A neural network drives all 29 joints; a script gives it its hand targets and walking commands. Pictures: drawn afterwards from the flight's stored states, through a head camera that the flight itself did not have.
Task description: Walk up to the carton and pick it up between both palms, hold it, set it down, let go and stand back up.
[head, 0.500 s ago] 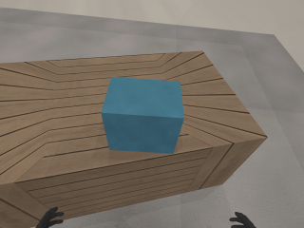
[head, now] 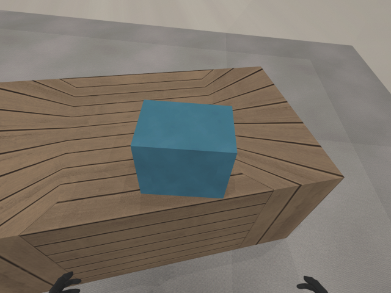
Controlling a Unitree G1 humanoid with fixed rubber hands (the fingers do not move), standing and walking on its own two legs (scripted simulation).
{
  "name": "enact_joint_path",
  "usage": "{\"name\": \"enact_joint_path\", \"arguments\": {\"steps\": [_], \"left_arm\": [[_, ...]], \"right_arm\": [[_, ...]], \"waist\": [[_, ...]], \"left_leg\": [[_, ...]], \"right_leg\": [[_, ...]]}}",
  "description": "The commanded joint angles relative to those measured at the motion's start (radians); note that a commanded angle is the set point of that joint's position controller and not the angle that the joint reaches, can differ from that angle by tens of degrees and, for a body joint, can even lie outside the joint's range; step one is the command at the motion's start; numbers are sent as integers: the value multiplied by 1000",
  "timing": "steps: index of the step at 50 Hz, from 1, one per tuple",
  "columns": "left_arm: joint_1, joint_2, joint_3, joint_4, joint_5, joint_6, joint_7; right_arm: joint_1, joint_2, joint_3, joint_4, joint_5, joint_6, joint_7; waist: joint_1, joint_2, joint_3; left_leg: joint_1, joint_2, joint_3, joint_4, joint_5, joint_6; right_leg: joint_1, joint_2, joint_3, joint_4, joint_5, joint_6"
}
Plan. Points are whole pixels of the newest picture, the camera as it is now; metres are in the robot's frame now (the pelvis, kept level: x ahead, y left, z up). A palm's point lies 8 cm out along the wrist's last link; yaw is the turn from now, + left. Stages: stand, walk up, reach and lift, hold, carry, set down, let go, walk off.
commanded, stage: stand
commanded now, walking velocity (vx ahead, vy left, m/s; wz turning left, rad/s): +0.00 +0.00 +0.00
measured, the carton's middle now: (185, 151) +0.51 +0.01 -0.07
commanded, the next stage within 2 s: none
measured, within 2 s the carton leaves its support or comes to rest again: neither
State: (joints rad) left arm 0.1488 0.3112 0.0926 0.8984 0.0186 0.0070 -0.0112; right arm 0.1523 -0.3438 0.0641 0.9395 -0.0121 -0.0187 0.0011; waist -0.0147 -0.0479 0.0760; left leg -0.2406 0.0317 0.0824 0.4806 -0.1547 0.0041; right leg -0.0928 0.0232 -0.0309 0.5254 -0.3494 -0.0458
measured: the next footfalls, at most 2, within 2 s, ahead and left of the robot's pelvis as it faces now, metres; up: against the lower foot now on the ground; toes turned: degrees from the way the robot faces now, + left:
none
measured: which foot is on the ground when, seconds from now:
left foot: down 0.00-1.00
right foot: down 0.00-1.00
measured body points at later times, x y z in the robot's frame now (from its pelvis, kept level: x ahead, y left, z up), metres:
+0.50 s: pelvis +0.00 +0.00 +0.00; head +0.00 +0.01 +0.45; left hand +0.11 +0.29 -0.12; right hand +0.10 -0.29 -0.11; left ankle +0.07 +0.12 -0.73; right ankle -0.03 -0.09 -0.73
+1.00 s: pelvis +0.00 +0.00 +0.00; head -0.01 +0.01 +0.45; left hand +0.11 +0.29 -0.12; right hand +0.09 -0.29 -0.11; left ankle +0.07 +0.12 -0.73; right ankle -0.03 -0.09 -0.73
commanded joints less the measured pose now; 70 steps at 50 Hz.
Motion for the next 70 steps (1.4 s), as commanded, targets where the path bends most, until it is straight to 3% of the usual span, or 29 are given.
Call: {"name": "enact_joint_path", "arguments": {"steps": [1, 4, 8, 10, 13, 14, 15, 17, 20, 24, 27, 30, 32, 34, 37, 40, 41, 45, 48, 49, 52, 53, 55, 58, 59, 63, 66, 69, 70], "left_arm": [[-9, 241, -5, -6, 7, -36, 13], [-42, 211, -5, -8, 0, -34, 7], [-6, 238, 5, -3, 6, -32, 5], [15, 237, 2, 13, 1, -36, 8], [-42, 226, 5, -5, 7, -36, 2], [15, 213, -4, 17, 0, -35, 4], [3, 240, -2, 20, -1, -39, 7], [-10, 222, -3, 5, -3, -44, 1], [-42, 239, -2, 17, 1, -38, 15], [-33, 226, -4, 23, -1, -41, 6], [-18, 239, 1, 16, 1, -41, 13], [-19, 245, 6, 22, -4, -34, 18], [-5, 241, 3, 27, 1, -37, 19], [22, 239, -2, 34, -9, -29, 18], [-28, 230, -1, 22, 3, -40, 17], [11, 228, -8, 28, -4, -40, 15], [-16, 248, 0, 37, 0, -40, 14], [-20, 226, -1, 34, -3, -40, 9], [-12, 230, 0, 30, -4, -40, 9], [-6, 241, 0, 43, 8, -37, 10], [-23, 240, 1, 41, 7, -35, 10], [-6, 237, 2, 40, -5, -37, 4], [-36, 221, -6, 36, 0, -39, 11], [-10, 222, -7, 45, -3, -42, 16], [-3, 224, 0, 47, -5, -43, 16], [-19, 238, 2, 35, 2, -47, 8], [-27, 221, 3, 41, 3, -44, 16], [1, 226, -2, 53, -10, -40, 12], [-43, 208, -7, 46, 2, -44, 8]], "right_arm": [[-66, -179, -64, -12, 3, -14, -4], [-67, -251, -87, -11, -14, -17, -9], [-83, -184, -65, -17, -4, -16, 8], [-80, -179, -70, -10, -6, -22, 2], [-63, -234, -83, 11, -7, -11, -3], [-105, -213, -71, -11, -12, -12, -2], [-91, -189, -79, -23, -1, -20, 4], [-122, -210, -76, -14, -7, -19, 3], [-114, -174, -63, -9, -5, -21, 1], [-91, -216, -82, 4, 2, -12, -2], [-80, -191, -69, 3, -6, -19, 4], [-121, -196, -76, -5, 1, -18, 0], [-110, -213, -82, -2, -7, -18, -5], [-99, -210, -71, -8, 6, -14, 2], [-103, -226, -83, -4, -5, -16, -4], [-84, -185, -68, 0, -3, -12, -5], [-101, -220, -82, -4, -11, -17, -3], [-74, -200, -75, 15, -1, -16, -2], [-115, -191, -70, 0, -12, -18, 1], [-104, -208, -77, -1, -5, -20, -2], [-113, -195, -78, 2, -6, -15, 0], [-76, -198, -72, 11, 0, -18, -1], [-68, -191, -67, 14, -4, -24, -5], [-93, -192, -70, 19, 1, -13, -2], [-91, -197, -72, 13, -1, -18, -6], [-87, -187, -66, 13, -3, -24, 1], [-108, -187, -73, 4, -1, -17, -3], [-93, -235, -85, 6, -8, -23, -7], [-89, -216, -76, 19, -6, -14, -9]], "waist": [[10, 80, -91], [4, 125, -31], [17, 70, -62], [8, 120, -51], [5, 101, -45], [32, 71, -36], [-2, 93, -32], [31, 97, -85], [18, 44, -61], [1, 50, -141], [11, 91, -105], [30, 43, -118], [31, 79, -114], [25, 35, -138], [8, 94, -77], [11, 57, -97], [7, 133, -84], [-4, 89, -76], [15, 87, -76], [18, 141, -102], [7, 117, -98], [-1, 57, -80], [-12, 135, -89], [18, 75, -81], [5, 82, -84], [25, 126, -119], [13, 46, -95], [13, 141, -93], [1, 116, -75]], "left_leg": [[119, 107, -156, -94, 19, 43], [114, 98, -167, -116, -31, 39], [97, 104, -177, -133, -59, 26], [103, 103, -179, -141, -63, 27], [91, 102, -195, -155, -87, 32], [102, 110, -185, -128, -57, 40], [107, 103, -185, -139, -46, 31], [115, 101, -165, -102, 33, 46], [99, 95, -134, -84, 82, 37], [164, 91, -147, -109, 46, 33], [124, 96, -127, -84, 124, 40], [117, 97, -124, -80, 145, 40], [132, 94, -133, -88, 117, 42], [160, 109, -160, -95, 106, 44], [116, 91, -126, -81, 60, 34], [132, 103, -163, -115, 35, 40], [148, 98, -151, -128, 16, 26], [146, 103, -158, -128, -19, 31], [128, 116, -168, -141, 23, 30], [142, 104, -180, -134, -34, 26], [136, 104, -171, -116, -22, 41], [124, 104, -167, -123, 25, 31], [134, 107, -165, -135, 19, 33], [118, 112, -169, -118, 25, 43], [128, 109, -185, -145, -11, 40], [107, 104, -150, -113, 46, 38], [109, 106, -155, -121, 63, 37], [153, 101, -171, -126, 20, 30], [125, 110, -158, -136, 15, 33]], "right_leg": [[-91, -169, 161, -276, 155, 17], [-157, -158, 180, -274, 69, -16], [-115, -140, 144, -280, 39, -8], [-131, -155, 172, -273, 25, -13], [-130, -138, 147, -276, 5, -14], [-133, -145, 157, -302, 42, -9], [-157, -159, 167, -282, 60, -11], [-90, -169, 169, -289, 142, -2], [-86, -181, 166, -286, 269, 30], [-76, -154, 143, -264, 183, 2], [-64, -166, 147, -249, 329, 27], [-39, -168, 134, -249, 334, 34], [-45, -181, 154, -253, 317, 30], [-72, -156, 133, -235, 266, 4], [-98, -178, 160, -284, 261, 29], [-94, -164, 148, -272, 198, 7], [-116, -158, 140, -268, 130, -1], [-125, -163, 174, -307, 58, 3], [-130, -156, 149, -262, 109, -4], [-113, -146, 153, -275, 61, -7], [-107, -167, 175, -297, 73, -2], [-102, -157, 151, -293, 106, -5], [-99, -162, 172, -273, 137, -13], [-78, -167, 160, -280, 210, 6], [-100, -161, 160, -268, 112, -11], [-44, -177, 168, -278, 189, 7], [-67, -179, 153, -280, 235, 17], [-114, -164, 169, -265, 139, -2], [-102, -165, 147, -293, 142, 14]]}}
